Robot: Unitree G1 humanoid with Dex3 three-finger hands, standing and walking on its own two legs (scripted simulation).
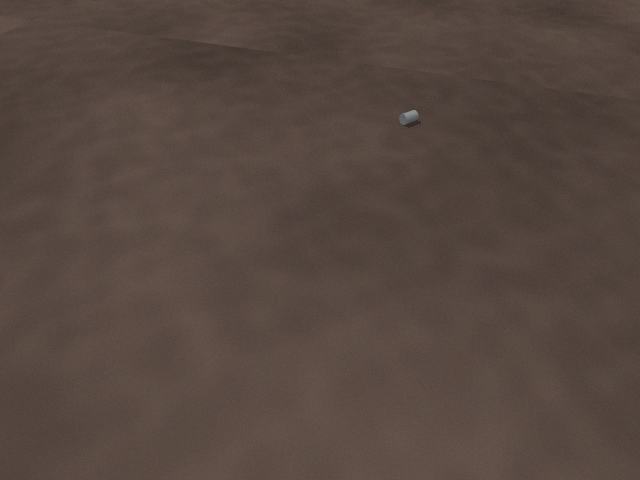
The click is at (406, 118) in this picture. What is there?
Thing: lying can
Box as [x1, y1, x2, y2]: [399, 110, 417, 124]
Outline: 416,111 412,110 401,114 399,116 400,122 402,124 405,124 416,120
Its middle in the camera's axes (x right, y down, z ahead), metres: +0.56 -0.78 +2.40
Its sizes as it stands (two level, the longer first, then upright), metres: 0.094 0.068 0.068
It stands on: the floor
